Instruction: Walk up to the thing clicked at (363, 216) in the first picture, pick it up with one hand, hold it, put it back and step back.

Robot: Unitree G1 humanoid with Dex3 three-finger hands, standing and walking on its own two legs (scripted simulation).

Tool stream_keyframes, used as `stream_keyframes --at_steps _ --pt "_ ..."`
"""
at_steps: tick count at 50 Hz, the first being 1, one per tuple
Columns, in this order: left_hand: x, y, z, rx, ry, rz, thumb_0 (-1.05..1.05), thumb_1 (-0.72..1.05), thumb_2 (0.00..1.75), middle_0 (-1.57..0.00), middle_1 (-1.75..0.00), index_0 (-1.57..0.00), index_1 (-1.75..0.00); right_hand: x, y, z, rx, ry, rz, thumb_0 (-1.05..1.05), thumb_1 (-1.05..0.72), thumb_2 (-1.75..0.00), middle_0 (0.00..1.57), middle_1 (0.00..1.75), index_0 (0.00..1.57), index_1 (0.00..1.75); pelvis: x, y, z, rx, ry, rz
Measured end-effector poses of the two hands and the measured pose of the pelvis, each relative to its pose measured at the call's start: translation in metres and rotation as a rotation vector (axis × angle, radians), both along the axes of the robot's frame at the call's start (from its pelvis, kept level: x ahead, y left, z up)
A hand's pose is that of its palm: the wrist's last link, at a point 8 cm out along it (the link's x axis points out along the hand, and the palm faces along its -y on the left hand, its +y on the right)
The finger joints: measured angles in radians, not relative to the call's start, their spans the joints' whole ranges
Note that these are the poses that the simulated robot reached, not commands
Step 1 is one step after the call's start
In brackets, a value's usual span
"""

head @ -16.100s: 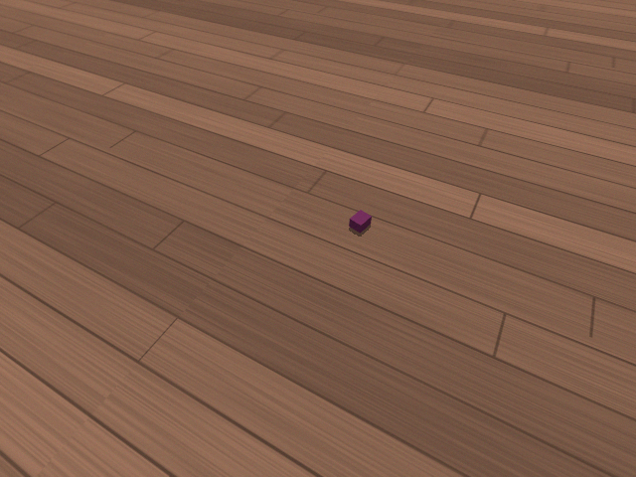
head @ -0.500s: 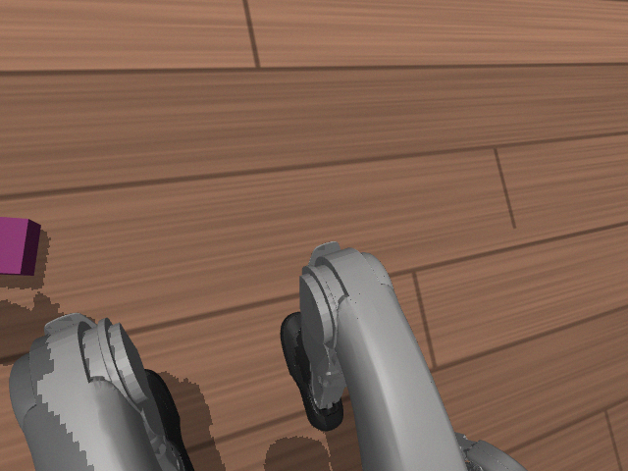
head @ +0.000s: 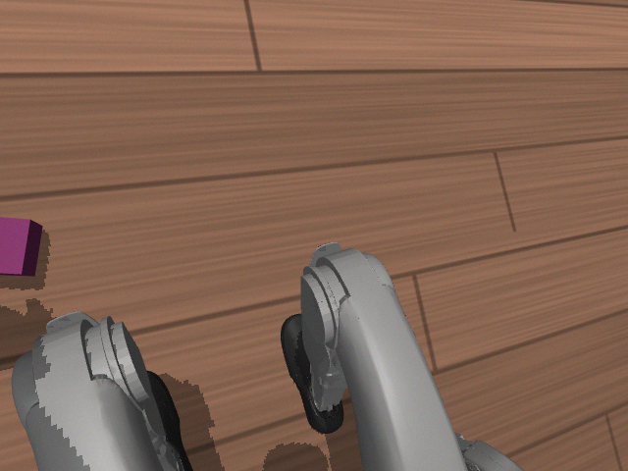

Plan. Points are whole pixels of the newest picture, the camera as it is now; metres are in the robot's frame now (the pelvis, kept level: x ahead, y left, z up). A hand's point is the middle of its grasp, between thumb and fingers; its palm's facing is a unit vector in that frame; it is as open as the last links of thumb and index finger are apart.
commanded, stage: rise first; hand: left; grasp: from above
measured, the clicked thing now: (6, 247) +0.44 +0.31 -0.30
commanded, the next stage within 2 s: none
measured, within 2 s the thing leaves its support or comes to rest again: neither
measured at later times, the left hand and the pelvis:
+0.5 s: hand out of the picture +0.40 +0.36 -0.18, palm faces +0.03 -0.44 -0.90, open 12.4 cm; pelvis +0.00 +0.00 +0.00, yaw +0 degrees
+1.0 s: hand out of the picture +0.41 +0.35 -0.18, palm faces +0.05 -0.45 -0.89, open 12.4 cm; pelvis +0.00 +0.00 +0.00, yaw +0 degrees
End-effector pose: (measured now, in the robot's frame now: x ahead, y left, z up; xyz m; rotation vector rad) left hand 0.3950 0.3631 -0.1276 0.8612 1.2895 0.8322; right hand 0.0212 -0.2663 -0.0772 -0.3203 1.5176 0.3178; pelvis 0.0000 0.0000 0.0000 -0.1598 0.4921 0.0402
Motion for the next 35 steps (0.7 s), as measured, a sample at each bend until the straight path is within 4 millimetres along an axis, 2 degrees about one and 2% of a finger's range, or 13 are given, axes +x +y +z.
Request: stream_keyframes --at_steps 35 --pt "0.0014 -0.0039 -0.0006 -0.001 0.007 0.001 0.00 -0.24 0.79 -0.39 -0.69 -0.35 -0.73 -0.0088 0.0030 0.0057 0.011 0.007 0.000 0.00 -0.93 -0.91 0.19 0.30 0.19 0.30 -0.0002 0.0002 0.0018 -0.003 -0.006 -0.001"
